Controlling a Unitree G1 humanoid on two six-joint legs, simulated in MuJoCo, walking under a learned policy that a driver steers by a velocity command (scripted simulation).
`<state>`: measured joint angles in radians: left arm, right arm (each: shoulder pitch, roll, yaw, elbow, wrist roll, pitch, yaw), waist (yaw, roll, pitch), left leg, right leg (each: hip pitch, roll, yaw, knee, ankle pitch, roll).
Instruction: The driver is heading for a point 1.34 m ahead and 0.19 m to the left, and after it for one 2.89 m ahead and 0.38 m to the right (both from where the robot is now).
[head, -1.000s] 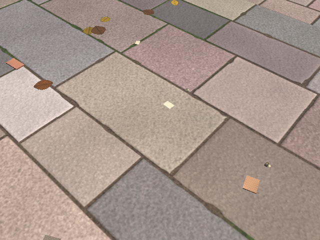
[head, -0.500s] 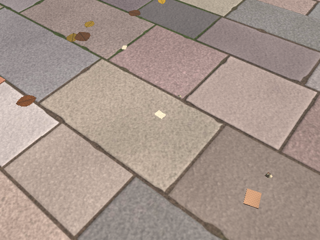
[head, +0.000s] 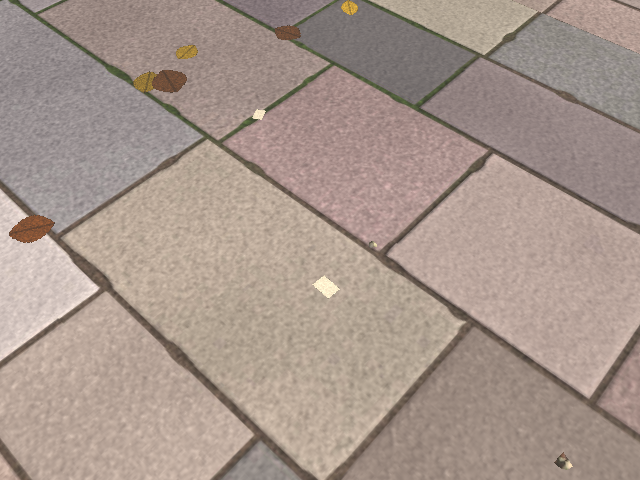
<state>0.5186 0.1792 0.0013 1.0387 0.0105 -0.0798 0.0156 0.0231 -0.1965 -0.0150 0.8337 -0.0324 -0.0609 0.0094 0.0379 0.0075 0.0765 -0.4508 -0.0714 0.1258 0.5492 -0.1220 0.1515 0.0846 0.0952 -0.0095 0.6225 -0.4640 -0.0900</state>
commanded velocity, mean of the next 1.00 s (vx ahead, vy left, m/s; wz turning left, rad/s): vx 0.50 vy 0.00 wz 0.00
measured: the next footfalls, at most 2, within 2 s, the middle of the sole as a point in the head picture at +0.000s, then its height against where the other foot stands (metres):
right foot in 0.54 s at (409, 472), level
left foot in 1.10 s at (324, 336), level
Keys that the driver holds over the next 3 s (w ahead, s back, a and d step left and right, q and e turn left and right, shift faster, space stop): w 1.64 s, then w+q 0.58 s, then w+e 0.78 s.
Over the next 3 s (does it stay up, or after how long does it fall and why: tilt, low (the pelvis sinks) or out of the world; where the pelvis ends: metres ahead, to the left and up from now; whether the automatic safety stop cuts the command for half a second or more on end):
stays up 1.58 0.09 0.03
